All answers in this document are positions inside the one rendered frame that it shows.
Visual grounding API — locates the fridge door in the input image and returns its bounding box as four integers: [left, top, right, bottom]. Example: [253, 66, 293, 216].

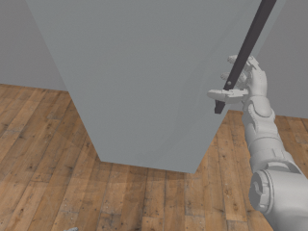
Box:
[26, 0, 287, 174]

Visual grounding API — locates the right robot forearm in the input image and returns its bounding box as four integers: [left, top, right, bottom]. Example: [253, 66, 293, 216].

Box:
[242, 95, 308, 180]

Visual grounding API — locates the right robot upper arm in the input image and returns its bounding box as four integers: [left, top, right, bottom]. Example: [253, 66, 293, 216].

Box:
[248, 168, 308, 231]

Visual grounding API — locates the handle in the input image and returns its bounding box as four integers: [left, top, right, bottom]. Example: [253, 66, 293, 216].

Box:
[215, 0, 277, 115]

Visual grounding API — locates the right robot hand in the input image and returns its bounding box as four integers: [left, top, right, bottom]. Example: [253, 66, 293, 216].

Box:
[207, 55, 268, 105]

